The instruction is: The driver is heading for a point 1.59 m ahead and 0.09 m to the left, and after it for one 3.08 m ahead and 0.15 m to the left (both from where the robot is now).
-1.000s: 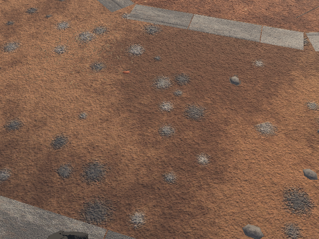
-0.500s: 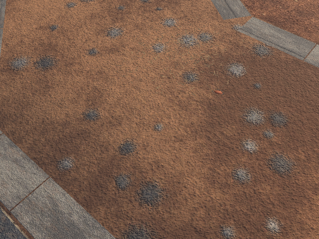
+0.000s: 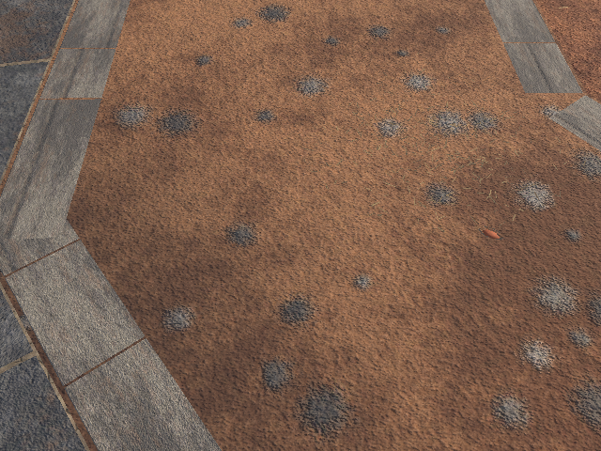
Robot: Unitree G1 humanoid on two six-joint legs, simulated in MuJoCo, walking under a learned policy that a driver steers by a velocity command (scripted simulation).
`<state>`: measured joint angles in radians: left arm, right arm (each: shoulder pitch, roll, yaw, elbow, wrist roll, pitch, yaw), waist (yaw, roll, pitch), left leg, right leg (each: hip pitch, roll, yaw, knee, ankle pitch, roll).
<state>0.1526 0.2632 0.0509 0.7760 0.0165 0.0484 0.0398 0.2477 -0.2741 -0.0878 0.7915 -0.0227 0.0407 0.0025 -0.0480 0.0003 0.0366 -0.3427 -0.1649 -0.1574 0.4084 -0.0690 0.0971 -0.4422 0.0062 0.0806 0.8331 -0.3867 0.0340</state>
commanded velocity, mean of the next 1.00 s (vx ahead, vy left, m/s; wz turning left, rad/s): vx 0.01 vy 0.00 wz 0.16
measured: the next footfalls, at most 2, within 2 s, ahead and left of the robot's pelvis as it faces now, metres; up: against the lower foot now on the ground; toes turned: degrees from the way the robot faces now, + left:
right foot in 0.12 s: +0.05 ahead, -0.13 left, +0.00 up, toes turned +10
left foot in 0.56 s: -0.02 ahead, +0.08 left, +0.00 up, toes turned +15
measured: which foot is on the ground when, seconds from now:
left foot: down 0.00-0.12, up 0.14-0.54, down 0.56-1.00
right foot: up 0.00-0.10, down 0.12-0.56, up 0.58-1.00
